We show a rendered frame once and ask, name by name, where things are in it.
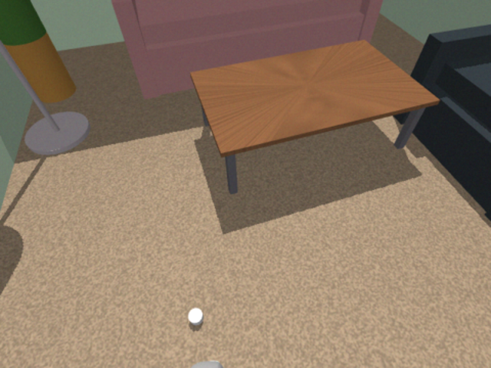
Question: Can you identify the potted plant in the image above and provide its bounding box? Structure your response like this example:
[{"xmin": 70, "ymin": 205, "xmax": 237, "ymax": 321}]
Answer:
[{"xmin": 0, "ymin": 0, "xmax": 76, "ymax": 103}]

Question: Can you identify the coffee table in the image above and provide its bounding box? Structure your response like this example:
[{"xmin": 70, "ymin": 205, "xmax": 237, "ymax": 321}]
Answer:
[{"xmin": 190, "ymin": 40, "xmax": 440, "ymax": 195}]

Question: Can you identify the floor lamp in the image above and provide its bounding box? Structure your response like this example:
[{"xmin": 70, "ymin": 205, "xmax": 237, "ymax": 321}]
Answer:
[{"xmin": 0, "ymin": 40, "xmax": 91, "ymax": 155}]

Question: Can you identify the armchair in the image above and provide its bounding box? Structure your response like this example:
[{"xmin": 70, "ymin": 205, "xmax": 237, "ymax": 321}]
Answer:
[{"xmin": 394, "ymin": 25, "xmax": 491, "ymax": 221}]

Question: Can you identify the sofa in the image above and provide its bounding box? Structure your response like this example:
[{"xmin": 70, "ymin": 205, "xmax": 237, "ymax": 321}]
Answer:
[{"xmin": 112, "ymin": 0, "xmax": 383, "ymax": 100}]

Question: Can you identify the tin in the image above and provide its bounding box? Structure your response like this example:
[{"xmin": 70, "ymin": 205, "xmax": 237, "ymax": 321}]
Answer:
[{"xmin": 188, "ymin": 308, "xmax": 203, "ymax": 325}]

